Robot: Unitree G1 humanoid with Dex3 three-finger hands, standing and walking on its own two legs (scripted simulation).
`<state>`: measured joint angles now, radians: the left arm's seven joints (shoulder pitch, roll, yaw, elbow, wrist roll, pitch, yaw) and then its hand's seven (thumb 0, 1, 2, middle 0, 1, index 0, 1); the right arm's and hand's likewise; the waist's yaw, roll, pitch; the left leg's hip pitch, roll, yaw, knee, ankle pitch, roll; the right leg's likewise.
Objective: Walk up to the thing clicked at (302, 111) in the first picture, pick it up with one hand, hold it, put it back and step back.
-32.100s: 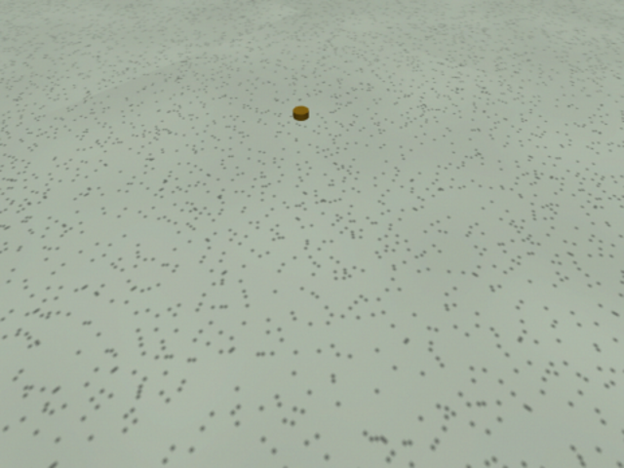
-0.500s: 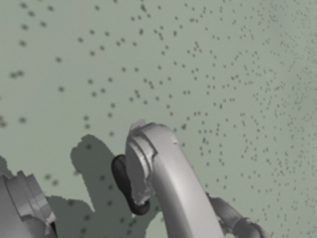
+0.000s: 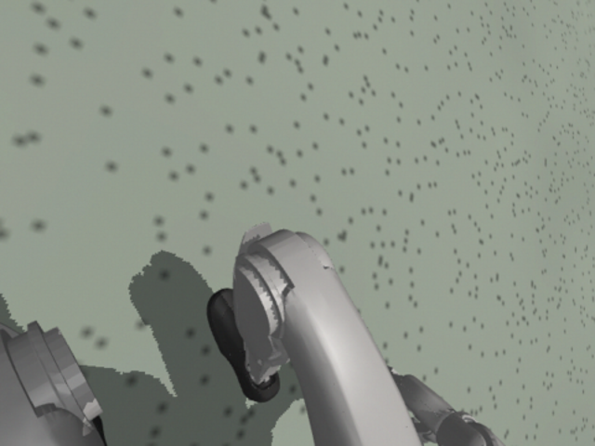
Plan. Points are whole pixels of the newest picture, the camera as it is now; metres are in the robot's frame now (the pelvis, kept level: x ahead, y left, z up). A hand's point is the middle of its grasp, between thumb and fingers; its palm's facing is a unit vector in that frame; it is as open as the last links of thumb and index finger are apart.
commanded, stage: close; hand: left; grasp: from above
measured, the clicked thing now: out of the picture +0.46 +0.39 -0.29
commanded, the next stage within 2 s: settle in 1.52 s
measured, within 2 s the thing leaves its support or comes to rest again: leaves its support in 1.88 s
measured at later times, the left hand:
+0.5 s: hand out of the picture +0.44 +0.37 -0.27, palm faces -0.44 -0.19 -0.88, open 13.3 cm
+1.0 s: hand out of the picture +0.44 +0.38 -0.27, palm faces -0.44 -0.19 -0.88, open 12.4 cm
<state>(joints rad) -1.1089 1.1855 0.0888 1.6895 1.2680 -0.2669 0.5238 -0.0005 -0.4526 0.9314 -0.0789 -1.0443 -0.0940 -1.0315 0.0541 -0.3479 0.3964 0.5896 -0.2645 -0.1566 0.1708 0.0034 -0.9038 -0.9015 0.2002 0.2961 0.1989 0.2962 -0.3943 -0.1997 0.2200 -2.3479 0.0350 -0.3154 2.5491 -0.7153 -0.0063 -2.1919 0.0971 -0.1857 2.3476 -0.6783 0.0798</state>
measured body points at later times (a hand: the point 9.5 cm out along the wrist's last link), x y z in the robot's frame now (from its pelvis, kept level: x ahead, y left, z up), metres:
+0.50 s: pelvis +0.00 +0.00 +0.00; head +0.29 +0.16 +0.30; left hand +0.46 +0.38 -0.22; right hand +0.08 -0.24 -0.05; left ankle +0.06 +0.13 -0.27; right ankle +0.12 -0.12 -0.27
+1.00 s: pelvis +0.00 +0.00 +0.00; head +0.29 +0.16 +0.30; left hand +0.46 +0.38 -0.22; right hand +0.08 -0.25 -0.05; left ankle +0.06 +0.13 -0.27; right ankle +0.12 -0.12 -0.27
